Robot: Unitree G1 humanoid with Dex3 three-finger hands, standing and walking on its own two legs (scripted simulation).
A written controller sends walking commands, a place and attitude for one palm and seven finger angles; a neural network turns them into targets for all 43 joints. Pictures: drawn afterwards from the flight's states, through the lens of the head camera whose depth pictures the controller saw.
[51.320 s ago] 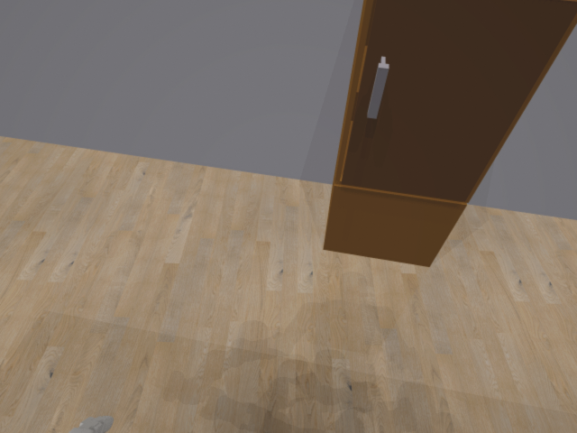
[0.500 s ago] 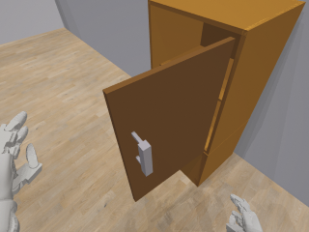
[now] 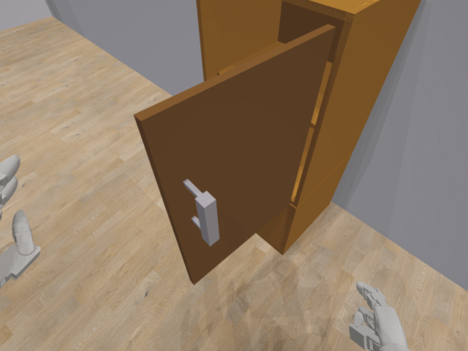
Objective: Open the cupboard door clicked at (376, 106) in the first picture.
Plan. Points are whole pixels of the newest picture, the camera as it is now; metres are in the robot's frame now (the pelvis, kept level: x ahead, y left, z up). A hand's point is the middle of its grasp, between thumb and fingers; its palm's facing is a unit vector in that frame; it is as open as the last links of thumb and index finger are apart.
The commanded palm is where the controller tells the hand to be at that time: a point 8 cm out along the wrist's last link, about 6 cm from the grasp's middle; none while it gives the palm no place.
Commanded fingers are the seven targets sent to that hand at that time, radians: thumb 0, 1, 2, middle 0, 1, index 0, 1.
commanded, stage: step back with the hand held close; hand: left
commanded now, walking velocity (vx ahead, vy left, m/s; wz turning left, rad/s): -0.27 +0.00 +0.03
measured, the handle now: (200, 212) +0.35 +0.09 +0.03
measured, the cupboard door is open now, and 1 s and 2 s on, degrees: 86 86 86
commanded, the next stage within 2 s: stop stepping back and stand still in 1.00 s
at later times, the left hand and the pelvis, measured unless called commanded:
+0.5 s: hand out of the picture +0.13 +0.26 +0.16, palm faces +0.46 -0.74 -0.50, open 7.4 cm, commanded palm +0.06 +0.31 +0.18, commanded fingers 0.00 0.90 0.90 -0.20 -0.30 -0.20 -0.30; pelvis -0.07 +0.00 -0.02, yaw +2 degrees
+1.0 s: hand out of the picture +0.07 +0.28 +0.18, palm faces +0.50 -0.77 -0.40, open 7.4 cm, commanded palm +0.00 +0.30 +0.18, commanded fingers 0.00 0.90 0.90 -0.20 -0.30 -0.20 -0.30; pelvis -0.14 +0.00 +0.00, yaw -1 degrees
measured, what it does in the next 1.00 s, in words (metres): walks backwards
